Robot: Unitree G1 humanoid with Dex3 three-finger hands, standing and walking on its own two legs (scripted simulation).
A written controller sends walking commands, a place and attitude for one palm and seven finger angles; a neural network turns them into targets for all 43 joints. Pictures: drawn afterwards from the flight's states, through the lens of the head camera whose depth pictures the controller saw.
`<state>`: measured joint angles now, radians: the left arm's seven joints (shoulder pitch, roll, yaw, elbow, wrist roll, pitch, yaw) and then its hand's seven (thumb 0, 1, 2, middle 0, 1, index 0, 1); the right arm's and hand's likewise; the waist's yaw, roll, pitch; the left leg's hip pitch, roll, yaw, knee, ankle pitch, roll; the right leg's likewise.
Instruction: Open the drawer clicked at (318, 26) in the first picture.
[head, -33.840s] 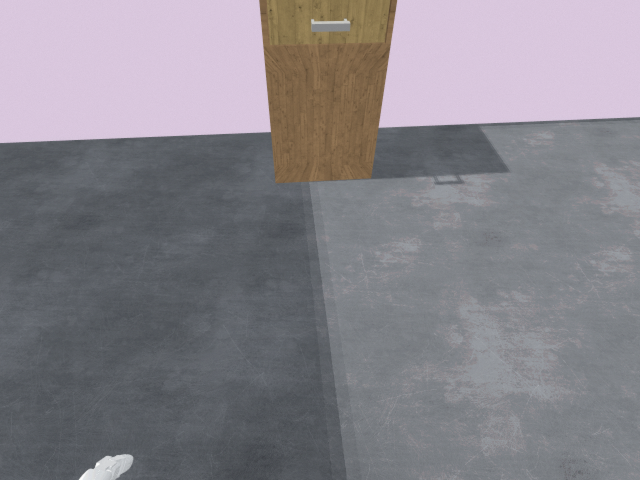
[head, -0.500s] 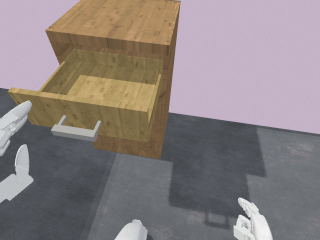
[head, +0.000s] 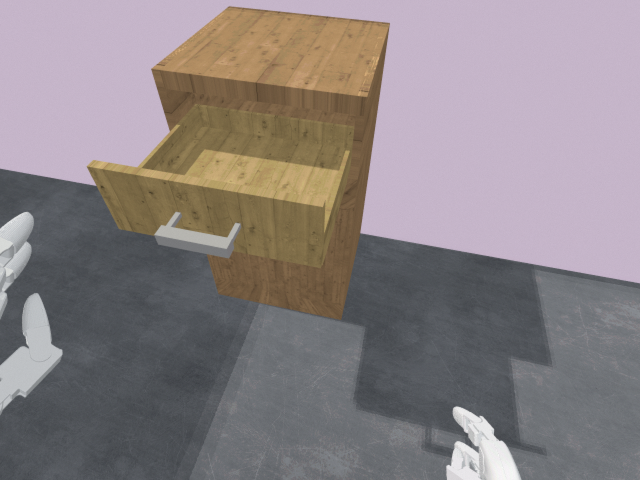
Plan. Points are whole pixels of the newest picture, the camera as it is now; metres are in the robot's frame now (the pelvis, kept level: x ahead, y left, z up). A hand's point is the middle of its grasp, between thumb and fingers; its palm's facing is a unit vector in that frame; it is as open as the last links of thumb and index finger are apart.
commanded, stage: stop stepping back and stand still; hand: left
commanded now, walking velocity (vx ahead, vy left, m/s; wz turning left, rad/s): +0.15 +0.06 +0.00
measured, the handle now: (200, 232) +0.52 +0.25 -0.03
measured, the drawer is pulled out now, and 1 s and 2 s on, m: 0.29 0.29 0.29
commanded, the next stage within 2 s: let the arm hang, fingers relaxed in 0.18 s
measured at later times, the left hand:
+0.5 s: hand out of the picture +0.15 +0.19 -0.11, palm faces +0.07 -0.96 -0.28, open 7.4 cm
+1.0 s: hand out of the picture -0.01 +0.16 -0.16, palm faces +0.09 -0.97 -0.22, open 7.4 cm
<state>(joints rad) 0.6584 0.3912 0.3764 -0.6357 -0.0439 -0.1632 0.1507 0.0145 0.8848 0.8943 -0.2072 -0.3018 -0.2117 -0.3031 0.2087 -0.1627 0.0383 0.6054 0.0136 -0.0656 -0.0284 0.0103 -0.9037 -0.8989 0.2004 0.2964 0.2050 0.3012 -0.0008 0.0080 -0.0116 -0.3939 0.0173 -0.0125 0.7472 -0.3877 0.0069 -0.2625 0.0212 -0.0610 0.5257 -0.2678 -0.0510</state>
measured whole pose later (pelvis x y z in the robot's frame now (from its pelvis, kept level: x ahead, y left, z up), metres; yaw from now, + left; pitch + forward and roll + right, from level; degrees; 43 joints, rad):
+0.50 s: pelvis +0.02 -0.01 -0.01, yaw +4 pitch -1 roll +1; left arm 0.31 0.20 0.04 0.52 0.04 0.06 0.01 0.01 0.90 0.89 -0.19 -0.30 -0.20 -0.30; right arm 0.22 -0.21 -0.01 0.82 -0.02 0.01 0.02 0.01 -0.91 -0.90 0.20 0.30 0.20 0.30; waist -0.04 0.02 0.00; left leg -0.29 0.00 0.02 0.63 -0.33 -0.01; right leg -0.27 -0.01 -0.10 0.67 -0.37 -0.06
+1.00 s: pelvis +0.02 -0.02 +0.01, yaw +3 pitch -3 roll +0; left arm 0.31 0.15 0.02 1.12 0.01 0.01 0.02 0.01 0.91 0.89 -0.19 -0.30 -0.20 -0.30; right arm 0.30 -0.13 0.01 1.10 -0.02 0.02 -0.03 0.00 -0.91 -0.90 0.19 0.30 0.20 0.30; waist 0.00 0.04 0.06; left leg -0.15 0.03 0.03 0.41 -0.21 -0.01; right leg -0.12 0.04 -0.09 0.39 -0.22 -0.07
